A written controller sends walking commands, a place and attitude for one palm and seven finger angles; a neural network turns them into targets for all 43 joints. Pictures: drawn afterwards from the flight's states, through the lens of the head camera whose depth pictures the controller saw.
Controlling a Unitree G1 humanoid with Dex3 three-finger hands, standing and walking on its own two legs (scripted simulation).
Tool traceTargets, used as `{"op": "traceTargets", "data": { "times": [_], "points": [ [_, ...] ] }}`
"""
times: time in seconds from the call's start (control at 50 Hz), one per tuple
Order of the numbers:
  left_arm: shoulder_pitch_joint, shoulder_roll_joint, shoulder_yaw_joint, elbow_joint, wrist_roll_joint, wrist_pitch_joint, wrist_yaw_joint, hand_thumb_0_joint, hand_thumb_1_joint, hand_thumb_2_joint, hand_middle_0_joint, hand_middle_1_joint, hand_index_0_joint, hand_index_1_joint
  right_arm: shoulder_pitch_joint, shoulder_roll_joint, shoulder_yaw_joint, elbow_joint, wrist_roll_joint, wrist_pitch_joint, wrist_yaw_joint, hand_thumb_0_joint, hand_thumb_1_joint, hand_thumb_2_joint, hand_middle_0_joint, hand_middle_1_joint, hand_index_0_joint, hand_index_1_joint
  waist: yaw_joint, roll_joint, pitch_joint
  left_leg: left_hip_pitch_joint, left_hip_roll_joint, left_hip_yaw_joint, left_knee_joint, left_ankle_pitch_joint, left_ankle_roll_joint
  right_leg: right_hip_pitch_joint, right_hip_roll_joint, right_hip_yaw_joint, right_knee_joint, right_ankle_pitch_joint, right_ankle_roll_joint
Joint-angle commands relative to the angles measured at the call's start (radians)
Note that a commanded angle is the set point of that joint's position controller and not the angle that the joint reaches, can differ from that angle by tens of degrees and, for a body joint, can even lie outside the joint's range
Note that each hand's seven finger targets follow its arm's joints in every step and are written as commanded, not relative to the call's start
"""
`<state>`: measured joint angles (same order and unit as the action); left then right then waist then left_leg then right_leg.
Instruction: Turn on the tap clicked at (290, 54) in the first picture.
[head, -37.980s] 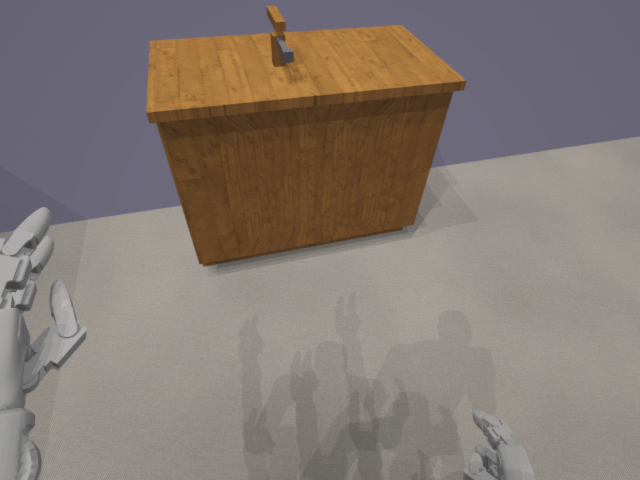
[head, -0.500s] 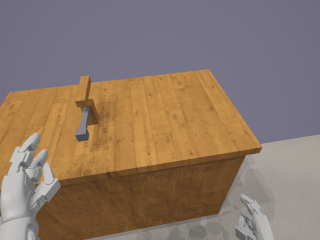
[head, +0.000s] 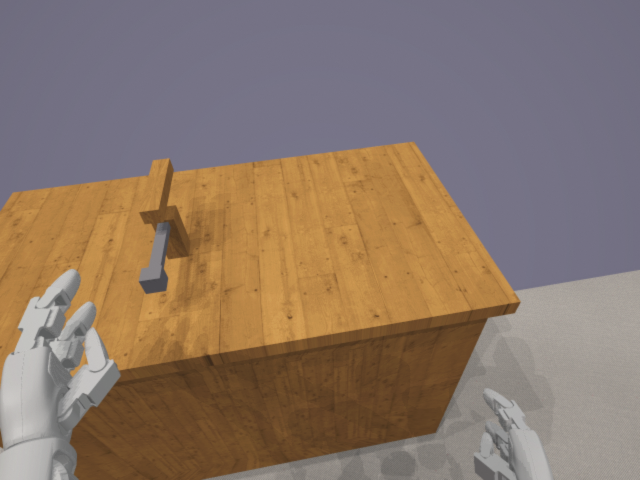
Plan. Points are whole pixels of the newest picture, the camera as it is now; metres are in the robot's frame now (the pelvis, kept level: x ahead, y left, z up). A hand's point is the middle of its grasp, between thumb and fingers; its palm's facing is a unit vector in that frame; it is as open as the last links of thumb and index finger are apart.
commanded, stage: reach beside the lever's end, fingers flat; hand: left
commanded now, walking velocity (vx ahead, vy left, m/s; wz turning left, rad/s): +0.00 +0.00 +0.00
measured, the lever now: (153, 279) +0.34 +0.28 +0.07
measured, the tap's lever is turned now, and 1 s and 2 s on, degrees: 0 0 0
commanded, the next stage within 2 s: none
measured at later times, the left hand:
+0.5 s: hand (111, 351) +0.21 +0.25 +0.12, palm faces +0.49 -0.86 -0.12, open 7.5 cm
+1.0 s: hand (127, 324) +0.25 +0.26 +0.10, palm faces +0.50 -0.86 -0.11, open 7.6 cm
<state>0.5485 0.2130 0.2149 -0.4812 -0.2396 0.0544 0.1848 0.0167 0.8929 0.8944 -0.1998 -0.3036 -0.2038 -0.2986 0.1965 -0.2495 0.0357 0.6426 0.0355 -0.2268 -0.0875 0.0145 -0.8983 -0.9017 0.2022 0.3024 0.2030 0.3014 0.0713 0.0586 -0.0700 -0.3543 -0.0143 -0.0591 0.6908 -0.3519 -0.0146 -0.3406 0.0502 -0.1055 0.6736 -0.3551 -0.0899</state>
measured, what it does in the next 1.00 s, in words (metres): stands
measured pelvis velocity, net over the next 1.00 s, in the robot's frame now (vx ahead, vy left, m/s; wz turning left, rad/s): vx -0.01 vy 0.02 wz -0.01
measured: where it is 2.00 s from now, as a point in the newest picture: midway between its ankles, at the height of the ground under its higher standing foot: outside the picture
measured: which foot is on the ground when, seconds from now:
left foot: down 0.00-1.00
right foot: down 0.00-1.00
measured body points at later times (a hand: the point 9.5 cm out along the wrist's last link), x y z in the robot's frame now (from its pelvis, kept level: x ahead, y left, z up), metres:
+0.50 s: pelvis -0.01 +0.01 +0.00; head -0.02 -0.01 +0.45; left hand +0.18 +0.29 +0.13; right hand +0.18 -0.22 -0.08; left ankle +0.01 +0.13 -0.72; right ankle +0.00 -0.06 -0.72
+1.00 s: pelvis -0.01 +0.02 +0.00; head +0.00 +0.00 +0.45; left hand +0.22 +0.31 +0.11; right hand +0.17 -0.21 -0.09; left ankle +0.01 +0.13 -0.72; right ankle +0.00 -0.06 -0.72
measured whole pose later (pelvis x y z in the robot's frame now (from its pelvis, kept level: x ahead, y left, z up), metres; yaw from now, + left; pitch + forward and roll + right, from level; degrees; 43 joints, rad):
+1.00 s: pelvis -0.01 +0.02 +0.00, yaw -1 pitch +3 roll +0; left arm 0.21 0.20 0.23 -0.07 -0.18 -0.06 0.23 0.02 0.89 0.89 -0.18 -0.24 -0.18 -0.23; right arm 0.17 -0.24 0.03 0.68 0.02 -0.16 -0.08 0.01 -0.90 -0.90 0.20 0.30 0.20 0.30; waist 0.04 0.05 -0.04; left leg -0.40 -0.03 -0.04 0.69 -0.33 0.01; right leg -0.39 0.03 -0.08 0.67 -0.33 -0.07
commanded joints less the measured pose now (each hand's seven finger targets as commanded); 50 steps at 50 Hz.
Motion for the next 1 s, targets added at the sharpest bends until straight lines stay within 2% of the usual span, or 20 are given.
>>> {"op": "traceTargets", "data": {
  "times": [0.0,0.02,0.06,0.1,0.14,0.18,0.22,0.26,0.3,0.34,0.4,0.48,0.5,0.6,0.62,0.7,0.72,0.86,0.9,0.98],
  "points": [
    [-0.077,0.162,0.132,-0.171,0.006,-0.067,-0.002,0.0,0.9,0.9,-0.2,-0.3,-0.2,-0.3,-0.137,-0.095,-0.036,-0.155,0.007,-0.044,-0.014,0.0,-0.9,-0.9,0.2,0.3,0.2,0.3,0.003,-0.039,-0.053,-0.003,-0.005,0.018,-0.063,0.191,0.053,0.053,-0.085,0.114,-0.167,0.229,0.082],
    [-0.104,0.133,0.102,-0.174,0.003,-0.073,-0.003,0.0,0.9,0.9,-0.2,-0.3,-0.2,-0.3,-0.138,-0.09,-0.033,-0.157,0.006,-0.044,-0.014,0.0,-0.9,-0.9,0.2,0.3,0.2,0.3,-0.006,-0.048,-0.047,0.001,-0.005,0.017,-0.065,0.183,0.053,0.041,-0.086,0.11,-0.165,0.213,0.084],
    [-0.119,0.138,0.108,-0.163,0.001,-0.09,-0.002,0.0,0.9,0.9,-0.2,-0.3,-0.2,-0.3,-0.138,-0.094,-0.037,-0.154,0.003,-0.05,-0.016,0.0,-0.9,-0.9,0.2,0.3,0.2,0.3,-0.004,-0.066,-0.056,-0.004,-0.007,0.014,-0.063,0.174,0.054,0.043,-0.085,0.117,-0.169,0.192,0.085],
    [-0.135,0.16,0.121,-0.163,0.009,-0.107,-0.004,0.0,0.9,0.9,-0.2,-0.3,-0.2,-0.3,-0.136,-0.096,-0.037,-0.147,0.001,-0.056,-0.016,0.0,-0.9,-0.9,0.2,0.3,0.2,0.3,-0.003,-0.029,-0.064,0.004,-0.008,0.013,-0.065,0.174,0.053,0.04,-0.083,0.114,-0.165,0.191,0.08],
    [-0.159,0.137,0.096,-0.135,0.01,-0.121,-0.006,0.0,0.9,0.9,-0.2,-0.3,-0.2,-0.3,-0.138,-0.094,-0.035,-0.144,0.001,-0.06,-0.014,0.0,-0.9,-0.9,0.2,0.3,0.2,0.3,-0.011,-0.049,-0.055,-0.002,-0.008,0.009,-0.068,0.163,0.052,0.03,-0.082,0.11,-0.162,0.175,0.08],
    [-0.188,0.149,0.106,-0.107,0.007,-0.125,-0.007,0.0,0.9,0.9,-0.2,-0.3,-0.2,-0.3,-0.14,-0.097,-0.036,-0.139,0.001,-0.059,-0.017,0.0,-0.9,-0.9,0.2,0.3,0.2,0.3,-0.015,-0.066,-0.049,-0.018,-0.01,0.008,-0.067,0.136,0.053,0.025,-0.084,0.121,-0.174,0.134,0.082],
    [-0.213,0.148,0.1,-0.091,0.013,-0.124,-0.006,0.0,0.9,0.9,-0.2,-0.3,-0.2,-0.3,-0.15,-0.094,-0.034,-0.135,0.004,-0.058,-0.017,0.0,-0.9,-0.9,0.2,0.3,0.2,0.3,-0.017,-0.026,-0.044,-0.011,-0.011,0.008,-0.077,0.121,0.051,0.019,-0.084,0.119,-0.177,0.106,0.077],
    [-0.224,0.152,0.103,-0.073,0.014,-0.124,0.001,0.0,0.9,0.9,-0.2,-0.3,-0.2,-0.3,-0.151,-0.096,-0.036,-0.135,0.001,-0.057,-0.018,0.0,-0.9,-0.9,0.2,0.3,0.2,0.3,-0.015,-0.057,-0.053,-0.018,-0.012,0.005,-0.078,0.11,0.051,0.021,-0.082,0.12,-0.181,0.087,0.079],
    [-0.219,0.176,0.129,-0.067,0.021,-0.122,0.009,0.0,0.9,0.9,-0.2,-0.3,-0.2,-0.3,-0.151,-0.096,-0.037,-0.134,0.001,-0.053,-0.017,0.0,-0.9,-0.9,0.2,0.3,0.2,0.3,-0.003,-0.015,-0.071,-0.012,-0.013,0.009,-0.083,0.121,0.049,0.034,-0.081,0.118,-0.176,0.101,0.073],
    [-0.254,0.155,0.107,-0.036,0.021,-0.121,0.014,0.0,0.9,0.9,-0.198,-0.295,-0.198,-0.295,-0.156,-0.094,-0.033,-0.132,0.002,-0.047,-0.017,0.0,-0.9,-0.9,0.2,0.3,0.2,0.3,-0.016,-0.046,-0.051,-0.021,-0.012,0.007,-0.087,0.103,0.048,0.02,-0.079,0.116,-0.179,0.077,0.076],
    [-0.283,0.166,0.112,-0.045,0.033,-0.131,0.025,0.0,0.9,0.9,-0.196,-0.288,-0.196,-0.288,-0.157,-0.096,-0.034,-0.134,-0.001,-0.045,-0.014,0.0,-0.9,-0.9,0.2,0.3,0.2,0.3,-0.011,-0.004,-0.067,-0.006,-0.013,0.005,-0.094,0.112,0.047,0.021,-0.074,0.105,-0.168,0.092,0.069],
    [-0.285,0.152,0.108,0.003,0.027,-0.137,0.029,0.0,0.9,0.9,-0.192,-0.278,-0.192,-0.278,-0.154,-0.098,-0.037,-0.135,-0.007,-0.035,-0.012,0.0,-0.9,-0.9,0.2,0.3,0.2,0.3,-0.014,-0.066,-0.084,-0.016,-0.013,0.008,-0.091,0.124,0.047,0.034,-0.072,0.105,-0.162,0.118,0.073],
    [-0.268,0.183,0.145,0.024,0.031,-0.133,0.03,0.0,0.9,0.9,-0.192,-0.275,-0.192,-0.275,-0.152,-0.1,-0.039,-0.132,-0.006,-0.029,-0.012,0.0,-0.9,-0.9,0.2,0.3,0.2,0.3,-0.006,-0.051,-0.088,-0.018,-0.013,0.01,-0.095,0.128,0.047,0.041,-0.07,0.105,-0.162,0.126,0.071],
    [-0.357,0.177,0.132,0.04,0.039,-0.145,0.033,0.0,0.9,0.9,-0.187,-0.263,-0.187,-0.263,-0.156,-0.099,-0.037,-0.13,-0.006,-0.018,-0.014,0.0,-0.9,-0.9,0.2,0.3,0.2,0.3,-0.016,-0.015,-0.086,-0.011,-0.013,0.007,-0.101,0.116,0.045,0.026,-0.067,0.101,-0.161,0.104,0.067],
    [-0.397,0.155,0.098,0.041,0.043,-0.152,0.032,0.0,0.9,0.9,-0.187,-0.26,-0.187,-0.26,-0.158,-0.097,-0.033,-0.128,-0.006,-0.018,-0.014,0.0,-0.9,-0.9,0.2,0.3,0.2,0.3,-0.03,-0.01,-0.086,-0.005,-0.013,0.003,-0.103,0.114,0.043,0.018,-0.068,0.098,-0.154,0.103,0.067],
    [-0.374,0.177,0.124,0.087,0.049,-0.172,0.031,0.0,0.9,0.9,-0.183,-0.25,-0.183,-0.25,-0.147,-0.103,-0.04,-0.123,-0.01,-0.017,-0.01,0.0,-0.9,-0.9,0.2,0.3,0.2,0.3,-0.021,-0.018,-0.106,-0.002,-0.01,0.003,-0.1,0.139,0.041,0.027,-0.062,0.093,-0.144,0.139,0.063],
    [-0.391,0.147,0.092,0.081,0.051,-0.176,0.029,0.0,0.9,0.9,-0.182,-0.247,-0.182,-0.247,-0.15,-0.101,-0.037,-0.125,-0.01,-0.014,-0.009,0.0,-0.9,-0.9,0.2,0.3,0.2,0.3,-0.028,-0.012,-0.112,0.004,-0.011,0.001,-0.102,0.144,0.039,0.027,-0.063,0.087,-0.136,0.145,0.063],
    [-0.479,0.142,0.077,0.158,0.065,-0.186,0.046,0.0,0.9,0.9,-0.177,-0.23,-0.177,-0.23,-0.143,-0.107,-0.039,-0.12,-0.013,0.0,-0.008,0.0,-0.9,-0.9,0.2,0.3,0.2,0.3,-0.039,-0.037,-0.1,-0.002,-0.008,-0.008,-0.106,0.133,0.034,0.004,-0.055,0.079,-0.129,0.132,0.062],
    [-0.505,0.192,0.125,0.184,0.07,-0.186,0.055,0.0,0.9,0.9,-0.175,-0.225,-0.175,-0.225,-0.144,-0.111,-0.041,-0.115,-0.013,0.009,-0.01,0.0,-0.9,-0.9,0.2,0.3,0.2,0.3,-0.035,-0.043,-0.109,-0.008,-0.008,-0.006,-0.106,0.129,0.037,0.01,-0.054,0.084,-0.133,0.127,0.062],
    [-0.506,0.16,0.102,0.201,0.071,-0.201,0.052,0.0,0.9,0.9,-0.172,-0.215,-0.172,-0.215,-0.134,-0.107,-0.045,-0.122,-0.017,0.021,-0.003,0.0,-0.9,-0.9,0.2,0.3,0.2,0.3,-0.029,-0.02,-0.156,0.007,-0.011,0.007,-0.091,0.204,0.033,0.038,-0.055,0.084,-0.112,0.216,0.06]
  ]
}}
